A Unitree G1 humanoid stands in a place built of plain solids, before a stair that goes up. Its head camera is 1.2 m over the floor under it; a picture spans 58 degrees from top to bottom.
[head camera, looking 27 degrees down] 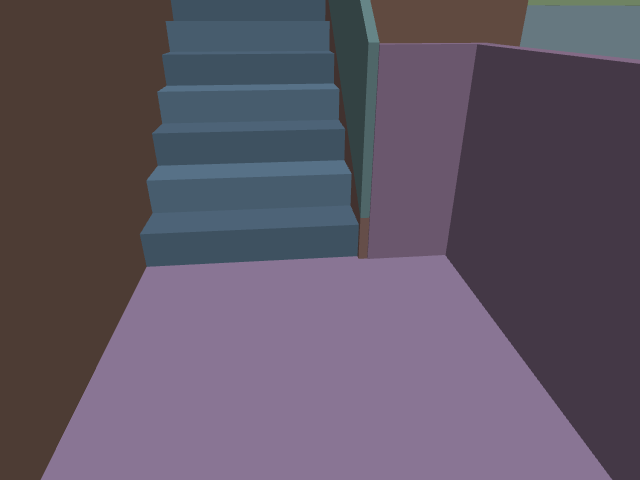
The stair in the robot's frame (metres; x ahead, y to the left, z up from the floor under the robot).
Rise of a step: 0.20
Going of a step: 0.28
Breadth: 1.17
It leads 6 degrees to the left of straight ahead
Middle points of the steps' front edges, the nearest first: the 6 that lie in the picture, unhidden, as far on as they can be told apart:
2.09 0.37 0.20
2.37 0.39 0.40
2.65 0.42 0.60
2.92 0.45 0.79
3.20 0.48 0.99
3.48 0.51 1.19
